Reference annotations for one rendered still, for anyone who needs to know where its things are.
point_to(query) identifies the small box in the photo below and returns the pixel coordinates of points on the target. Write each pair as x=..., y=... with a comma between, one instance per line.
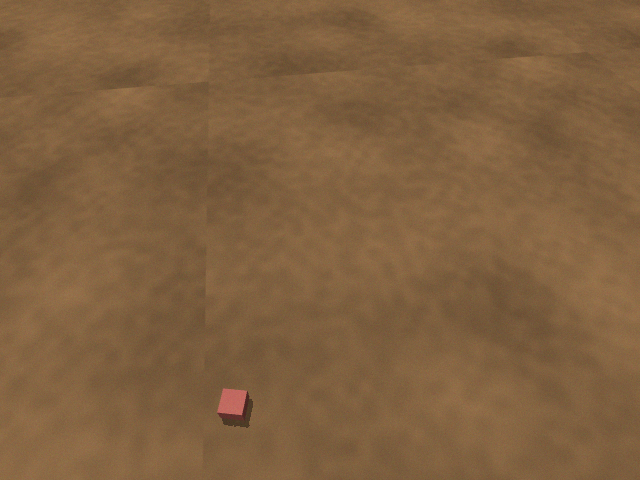
x=233, y=404

